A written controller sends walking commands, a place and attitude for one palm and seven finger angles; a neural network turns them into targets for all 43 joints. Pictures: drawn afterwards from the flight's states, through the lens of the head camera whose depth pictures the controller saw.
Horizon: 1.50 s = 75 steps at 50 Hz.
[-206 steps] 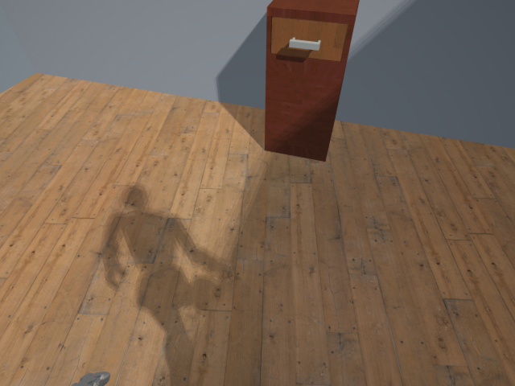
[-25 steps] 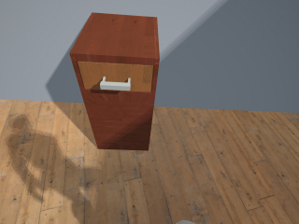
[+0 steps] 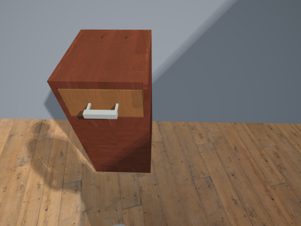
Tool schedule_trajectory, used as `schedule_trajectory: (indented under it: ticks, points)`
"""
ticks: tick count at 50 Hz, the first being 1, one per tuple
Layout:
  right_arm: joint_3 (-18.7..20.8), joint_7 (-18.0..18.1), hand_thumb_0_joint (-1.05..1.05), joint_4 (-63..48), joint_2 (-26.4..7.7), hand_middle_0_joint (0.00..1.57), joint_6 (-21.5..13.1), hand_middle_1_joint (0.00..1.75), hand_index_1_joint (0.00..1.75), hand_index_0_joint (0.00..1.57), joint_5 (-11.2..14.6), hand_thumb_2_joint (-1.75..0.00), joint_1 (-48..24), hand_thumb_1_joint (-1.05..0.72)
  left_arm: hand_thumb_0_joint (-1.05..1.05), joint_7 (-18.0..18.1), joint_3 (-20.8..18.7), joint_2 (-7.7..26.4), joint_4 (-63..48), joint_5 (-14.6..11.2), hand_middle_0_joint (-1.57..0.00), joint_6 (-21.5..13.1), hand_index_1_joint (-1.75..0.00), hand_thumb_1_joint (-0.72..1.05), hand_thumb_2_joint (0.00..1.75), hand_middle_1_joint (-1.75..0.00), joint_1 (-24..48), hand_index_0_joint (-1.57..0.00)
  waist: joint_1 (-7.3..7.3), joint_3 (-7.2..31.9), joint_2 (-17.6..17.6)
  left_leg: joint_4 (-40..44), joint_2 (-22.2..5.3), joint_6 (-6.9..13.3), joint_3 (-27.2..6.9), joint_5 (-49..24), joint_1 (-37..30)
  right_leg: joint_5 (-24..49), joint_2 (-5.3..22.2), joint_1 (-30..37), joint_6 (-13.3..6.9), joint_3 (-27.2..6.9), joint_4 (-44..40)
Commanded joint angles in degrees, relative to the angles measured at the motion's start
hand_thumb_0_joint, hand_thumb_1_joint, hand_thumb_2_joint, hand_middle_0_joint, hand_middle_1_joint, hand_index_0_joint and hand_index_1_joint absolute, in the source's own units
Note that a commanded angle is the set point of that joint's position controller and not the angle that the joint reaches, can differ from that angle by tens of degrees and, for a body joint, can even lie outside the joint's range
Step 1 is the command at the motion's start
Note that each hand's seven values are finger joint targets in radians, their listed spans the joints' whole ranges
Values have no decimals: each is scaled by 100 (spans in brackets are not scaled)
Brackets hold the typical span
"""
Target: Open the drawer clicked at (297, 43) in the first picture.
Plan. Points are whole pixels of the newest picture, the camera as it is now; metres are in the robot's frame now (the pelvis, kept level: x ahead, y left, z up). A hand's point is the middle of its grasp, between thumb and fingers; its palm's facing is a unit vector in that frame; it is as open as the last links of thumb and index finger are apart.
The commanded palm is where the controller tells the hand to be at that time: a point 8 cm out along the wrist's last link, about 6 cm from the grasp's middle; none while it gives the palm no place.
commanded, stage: come to a stop and stand still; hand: left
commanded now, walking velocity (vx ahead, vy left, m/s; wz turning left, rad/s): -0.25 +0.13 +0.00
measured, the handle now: (101, 110) +0.56 +0.23 -0.08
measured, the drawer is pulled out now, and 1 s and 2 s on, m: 0.00 0.00 0.00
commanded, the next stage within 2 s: none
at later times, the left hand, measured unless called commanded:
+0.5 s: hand out of the picture +0.05 +0.19 -0.17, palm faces +0.01 -0.96 -0.28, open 7.4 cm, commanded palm none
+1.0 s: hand out of the picture +0.00 +0.12 -0.17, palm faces +0.05 -0.98 -0.20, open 7.2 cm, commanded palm none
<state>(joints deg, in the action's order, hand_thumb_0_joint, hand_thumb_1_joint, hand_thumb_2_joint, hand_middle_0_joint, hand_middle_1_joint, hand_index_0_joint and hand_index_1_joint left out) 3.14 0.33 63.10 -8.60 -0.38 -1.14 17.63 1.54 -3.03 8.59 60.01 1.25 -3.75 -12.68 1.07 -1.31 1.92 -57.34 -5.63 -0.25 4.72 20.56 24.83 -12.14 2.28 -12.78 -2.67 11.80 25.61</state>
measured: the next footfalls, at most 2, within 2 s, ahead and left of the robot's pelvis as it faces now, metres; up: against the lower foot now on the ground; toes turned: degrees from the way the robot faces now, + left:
left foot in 0.14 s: +0.13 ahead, +0.13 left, +0.00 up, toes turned +5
right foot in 0.52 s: +0.04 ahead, -0.12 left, +0.00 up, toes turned -6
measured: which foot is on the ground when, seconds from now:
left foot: up 0.00-0.12, down 0.14-0.52, up 0.54-0.82, down 0.84-1.00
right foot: down 0.00-0.22, up 0.24-0.50, down 0.52-1.00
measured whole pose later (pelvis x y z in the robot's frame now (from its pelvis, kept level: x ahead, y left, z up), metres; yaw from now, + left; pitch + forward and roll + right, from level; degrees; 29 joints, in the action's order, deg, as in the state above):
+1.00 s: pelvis -0.03 -0.06 +0.00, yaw -1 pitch -1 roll +0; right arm 0.0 2.1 66.1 -7.3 1.1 -0.7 17.5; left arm 1.6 -1.3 9.4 63.6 -0.1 0.3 -12.6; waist -0.6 -1.5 0.3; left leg -23.9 -2.9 -2.4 0.8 16.8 5.9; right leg -10.6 -3.0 -11.7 -5.0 7.4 22.9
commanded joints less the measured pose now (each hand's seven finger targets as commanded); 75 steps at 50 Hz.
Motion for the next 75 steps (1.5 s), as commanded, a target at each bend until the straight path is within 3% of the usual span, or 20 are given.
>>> schedule_trajectory:
  ticks: [1, 4, 6, 8, 12, 16, 20, 24, 25, 26, 27, 31, 33, 38, 41, 43, 47, 51, 56, 75]
  points:
    - [-102, -2, 0, -137, 148, 20, -26, 30, 30, 20, 17, -90, 348, -90, 0, 12, 4, 492, -40, 36, -20, 33, -30, 90, 90, -30, -481, -20, -36, -164, -698, 1318, 7, -98, -14, -260, -347, 1625, 1387, -173, -606, -964, -1264]
    - [-141, 59, 0, -163, 9, 20, -15, 30, 30, 20, 57, -90, 224, -90, 0, 57, -17, 647, 16, -4, -20, 158, -30, 90, 90, -30, -404, -20, -56, 110, -811, 2421, 143, -158, -21, -783, -919, 2439, 1241, 187, -497, -843, -627]
    - [-113, 73, 0, -136, -267, 20, -31, 30, 30, 20, 67, -90, 246, -90, 0, 71, 11, 668, 66, -52, -20, 237, -30, 90, 90, -30, -417, -20, -13, 238, -533, 3243, 50, -129, -88, -2278, -1638, 2114, 958, 5, -152, -661, -65]
    - [-30, 138, 0, -290, -817, 20, -62, 30, 30, 20, 53, -90, 95, -90, 0, 108, 60, 409, -6, -77, -20, 339, -30, 90, 90, -30, -741, -20, -172, 305, 466, 3313, -909, 335, -788, -4647, -1836, 413, 463, -222, 256, -510, 311]
    - [-3, 243, 0, -426, -897, 20, 30, 30, 30, 20, 49, -90, -370, -90, 0, 84, 81, 450, 63, -59, -20, 505, -30, 90, 90, -30, -813, -20, -163, -40, 1221, 3928, -1226, 877, -1070, -4616, -1528, -1440, 194, -395, 328, -695, 1477]
    - [145, 312, 0, -520, -1104, 20, 100, 30, 30, 20, 16, -90, -407, -90, 0, 52, -6, 499, -85, -28, -20, 578, -30, 90, 90, -30, -714, -20, -48, 529, 778, 3575, -1498, 1227, -1085, -5288, -2249, -1941, 104, -1027, 340, -1043, 2603]
    - [236, 296, 0, -651, -1188, 20, 147, 30, 30, 20, -12, -90, -590, -90, 0, 26, -50, 407, -269, -29, -20, 609, -30, 90, 90, -30, -571, -20, -30, 752, 436, 3494, -1491, 1182, -1012, -4596, -2215, -1758, 91, -1000, 374, -1128, 2487]
    - [215, 174, 0, -697, -1068, 20, 191, 30, 30, 20, 16, -90, -892, -90, 0, 19, -59, 433, -184, 0, -20, 544, -30, 90, 90, -30, -1065, -20, -303, 658, 255, 3222, -911, 625, -642, -2272, -1122, -96, 22, 320, 352, -877, 274]
    - [197, 140, 0, -694, -824, 20, 208, 30, 30, 20, 61, -90, -809, -90, 0, 37, -81, 652, -214, 49, -20, 507, -30, 90, 90, -30, -1061, -20, -292, 494, -454, 2758, -421, 318, -380, -1208, -771, 301, 354, 426, 300, -1356, -551]
    - [124, 95, 0, -784, -435, 20, 242, 30, 30, 20, 86, -90, -734, -90, 0, 57, -117, 1095, -287, 92, -20, 468, -30, 90, 90, -30, -781, -20, -161, 165, -1871, 2103, 271, -21, 81, 167, -145, 551, 1343, 210, -41, -2515, -998]
    - [112, 67, 0, -890, -487, 20, 304, 30, 30, 20, 71, -90, -1042, -90, 0, 55, -98, 1220, -414, 59, -20, 468, -30, 90, 90, -30, -562, -20, -306, -71, -1805, 1267, 359, -21, -211, 873, -335, 505, 1802, -605, -517, -2709, -1272]
    - [100, 46, 0, -515, -461, 20, 346, 30, 30, 20, 37, -90, -627, -90, 0, 68, -30, 879, -511, 41, -20, 431, -30, 90, 90, -30, 177, -20, 39, -482, -1133, 193, 281, 57, -549, 265, -326, 16, 1169, -988, -600, -2013, -1208]
    - [64, 47, 0, -427, -418, 20, 282, 30, 30, 20, 54, -90, -451, -90, 0, 53, -35, 903, -487, 30, -20, 388, -30, 90, 90, -30, 48, -20, -25, -297, -909, 609, 315, 8, -447, 285, -345, 467, 1086, -460, -613, -1782, -1034]
    - [-50, 121, 0, -311, -339, 20, 179, 30, 30, 20, 51, -90, -302, -90, 0, 51, -42, 916, -215, -15, -20, 344, -30, 90, 90, -30, -428, -20, -233, 103, -731, 2314, 278, -41, -370, 283, -702, 966, 1125, 515, -676, -2053, -887]
    - [-127, 176, 0, -35, -352, 20, 71, 30, 30, 20, 57, -90, 206, -90, 0, 66, 6, 771, -82, -107, -20, 316, -30, 90, 90, -30, -315, -20, -83, 393, -401, 3674, 138, 52, -614, -1014, -1618, 1036, 855, 505, -258, -1849, -633]
    - [-160, 218, 0, 42, -527, 20, -5, 30, 30, 20, 28, -90, 157, -90, 0, 55, 68, 557, -18, -146, -20, 300, -30, 90, 90, -30, -325, -20, -210, 418, 37, 3612, -246, 189, -857, -1917, -1702, 1213, 425, 552, 84, -1504, -565]
    - [-221, 230, 0, 155, -406, 20, 34, 30, 30, 20, 26, -90, 205, -90, 0, 48, 65, 644, 159, -131, -20, 333, -30, 90, 90, -30, -256, -20, -215, 124, 305, 3798, -116, 96, -649, -1100, -1301, 702, 430, 806, 146, -1459, -790]
    - [-231, 222, 0, 180, -324, 20, 107, 30, 30, 20, 10, -90, 359, -90, 0, 40, 93, 608, 267, -101, -20, 375, -30, 90, 90, -30, -330, -20, -176, -558, -145, 3905, 37, 99, -561, -345, -1079, -581, 429, 342, 184, -1654, -1294]
    - [-231, 213, 0, 211, -267, 20, 131, 30, 30, 20, -5, -90, 678, -90, 0, 44, 96, 538, 313, -85, -20, 385, -30, 90, 90, -30, -460, -20, -101, -651, -465, 3857, 127, 129, -479, -199, -1166, -1230, 420, -27, 185, -1727, -1508]
    - [-296, 250, 0, 244, -138, 20, -67, 30, 30, 20, 48, -90, 894, -90, 0, 62, 208, 195, 531, -83, -20, 292, -30, 90, 90, -30, -950, -20, -172, -546, -111, 4194, -52, 195, -728, -488, -969, 85, 371, 288, 80, -1394, -839]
